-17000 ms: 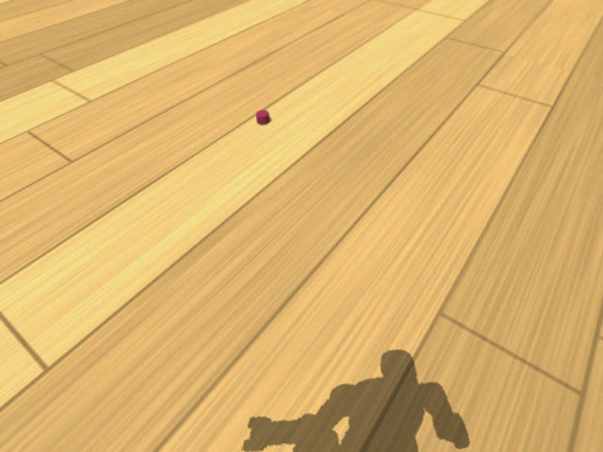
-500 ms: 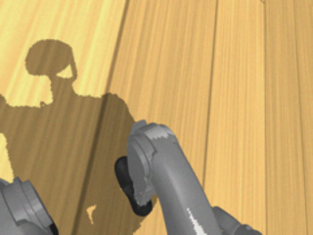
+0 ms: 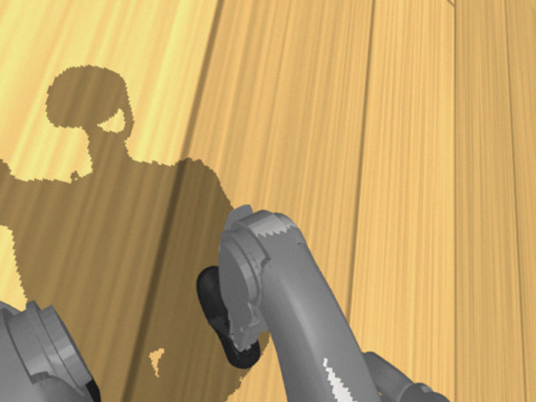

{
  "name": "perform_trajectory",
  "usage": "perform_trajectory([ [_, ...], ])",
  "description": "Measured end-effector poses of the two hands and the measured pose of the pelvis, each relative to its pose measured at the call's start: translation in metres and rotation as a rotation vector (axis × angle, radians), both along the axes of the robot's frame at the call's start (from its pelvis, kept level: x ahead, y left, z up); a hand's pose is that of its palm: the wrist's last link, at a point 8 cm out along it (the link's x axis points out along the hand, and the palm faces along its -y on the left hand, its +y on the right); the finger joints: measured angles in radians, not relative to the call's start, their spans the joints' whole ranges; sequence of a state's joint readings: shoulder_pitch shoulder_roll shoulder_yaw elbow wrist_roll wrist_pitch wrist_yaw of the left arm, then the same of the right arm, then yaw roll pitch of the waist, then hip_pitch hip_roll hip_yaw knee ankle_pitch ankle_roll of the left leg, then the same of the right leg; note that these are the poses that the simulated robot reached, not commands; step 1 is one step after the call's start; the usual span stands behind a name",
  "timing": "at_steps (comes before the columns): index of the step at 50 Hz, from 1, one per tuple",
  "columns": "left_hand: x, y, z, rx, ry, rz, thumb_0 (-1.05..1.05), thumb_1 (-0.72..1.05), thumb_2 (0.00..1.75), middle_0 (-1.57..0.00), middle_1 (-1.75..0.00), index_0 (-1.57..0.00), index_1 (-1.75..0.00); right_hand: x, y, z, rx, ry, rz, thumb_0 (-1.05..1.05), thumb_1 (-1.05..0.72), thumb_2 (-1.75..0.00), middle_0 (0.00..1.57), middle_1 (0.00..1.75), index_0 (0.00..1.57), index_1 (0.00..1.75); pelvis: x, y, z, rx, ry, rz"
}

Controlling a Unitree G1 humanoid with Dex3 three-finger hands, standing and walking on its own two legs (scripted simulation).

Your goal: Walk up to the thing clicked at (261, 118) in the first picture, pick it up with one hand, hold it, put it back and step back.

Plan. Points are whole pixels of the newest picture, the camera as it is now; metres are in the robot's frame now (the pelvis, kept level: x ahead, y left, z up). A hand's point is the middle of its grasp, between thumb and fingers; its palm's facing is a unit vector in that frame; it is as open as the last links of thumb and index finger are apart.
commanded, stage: close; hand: left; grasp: from above
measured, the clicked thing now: out of the picture +0.46 +0.35 -0.28
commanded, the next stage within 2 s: settle in 0.94 s
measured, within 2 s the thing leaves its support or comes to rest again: leaves its support in 1.30 s
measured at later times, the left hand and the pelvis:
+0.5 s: hand out of the picture +0.45 +0.33 -0.26, palm faces -0.43 -0.18 -0.89, open 10.3 cm; pelvis +0.00 +0.00 +0.00, yaw +0 degrees
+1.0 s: hand out of the picture +0.45 +0.33 -0.26, palm faces -0.43 -0.17 -0.89, open 9.3 cm; pelvis +0.00 +0.00 +0.00, yaw +0 degrees
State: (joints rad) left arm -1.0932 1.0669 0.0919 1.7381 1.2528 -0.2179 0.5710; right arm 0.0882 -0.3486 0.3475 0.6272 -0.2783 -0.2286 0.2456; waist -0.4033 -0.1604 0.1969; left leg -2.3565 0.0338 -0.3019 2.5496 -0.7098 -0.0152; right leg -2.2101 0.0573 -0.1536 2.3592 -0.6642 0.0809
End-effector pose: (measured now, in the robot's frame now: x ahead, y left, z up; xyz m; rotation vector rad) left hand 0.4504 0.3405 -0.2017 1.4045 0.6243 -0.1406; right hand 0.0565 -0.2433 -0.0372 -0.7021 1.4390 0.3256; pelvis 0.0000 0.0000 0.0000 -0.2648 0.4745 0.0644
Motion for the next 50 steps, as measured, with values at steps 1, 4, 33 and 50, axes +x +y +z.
perform_trajectory([
  [1, -0.0002, -0.0008, -0.0002, 0.000, -0.001, -0.009, 0.00, -0.25, 0.77, -0.22, -0.97, -0.26, -0.93, -0.0003, 0.0001, -0.0003, 0.001, 0.004, 0.002, 0.00, -0.90, -0.90, 0.20, 0.30, 0.20, 0.30, 0.0000, -0.0002, -0.0001, 0.001, -0.001, 0.000],
  [4, -0.0009, -0.0028, -0.0013, -0.006, -0.011, -0.018, 0.00, -0.22, 0.75, -0.24, -0.95, -0.28, -0.91, -0.0001, 0.0004, -0.0011, 0.001, 0.006, 0.005, 0.00, -0.90, -0.90, 0.20, 0.30, 0.20, 0.30, -0.0001, -0.0004, -0.0004, 0.001, -0.005, -0.001],
  [33, 0.0022, -0.0030, 0.0002, 0.006, -0.020, 0.006, -0.01, 0.03, 0.60, -0.42, -0.82, -0.60, -0.76, -0.0012, -0.0020, 0.0003, -0.005, 0.013, 0.004, 0.00, -0.90, -0.90, 0.20, 0.30, 0.20, 0.30, 0.0007, -0.0017, 0.0014, 0.003, 0.003, -0.002],
  [50, 0.0008, -0.0041, 0.0006, 0.015, -0.026, -0.001, -0.01, 0.03, 0.62, -0.45, -0.82, -0.69, -0.73, -0.0004, 0.0004, -0.0008, -0.005, 0.007, 0.027, 0.00, -0.90, -0.90, 0.20, 0.30, 0.20, 0.30, -0.0011, -0.0019, 0.0018, 0.003, -0.006, -0.005],
])
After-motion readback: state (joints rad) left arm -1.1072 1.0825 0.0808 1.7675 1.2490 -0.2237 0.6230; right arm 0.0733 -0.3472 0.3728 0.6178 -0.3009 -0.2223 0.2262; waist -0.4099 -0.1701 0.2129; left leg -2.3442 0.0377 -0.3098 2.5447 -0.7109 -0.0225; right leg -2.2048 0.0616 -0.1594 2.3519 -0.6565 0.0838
